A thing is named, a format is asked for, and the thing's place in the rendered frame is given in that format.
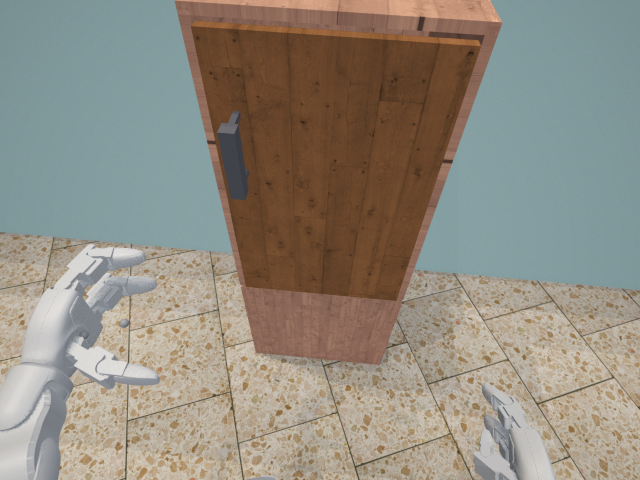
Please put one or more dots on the left robot hand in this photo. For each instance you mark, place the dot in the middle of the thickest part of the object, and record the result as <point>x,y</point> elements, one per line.
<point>52,335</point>

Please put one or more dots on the handle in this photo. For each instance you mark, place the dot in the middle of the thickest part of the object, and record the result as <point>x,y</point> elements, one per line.
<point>232,155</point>

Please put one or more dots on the left robot forearm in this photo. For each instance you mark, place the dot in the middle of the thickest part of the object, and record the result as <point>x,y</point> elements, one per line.
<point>32,412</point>

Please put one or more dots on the cupboard door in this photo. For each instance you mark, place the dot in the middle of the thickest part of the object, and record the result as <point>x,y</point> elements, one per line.
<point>343,134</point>

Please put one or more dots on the right robot hand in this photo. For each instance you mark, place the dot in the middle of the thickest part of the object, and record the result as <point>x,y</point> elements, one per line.
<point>521,447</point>

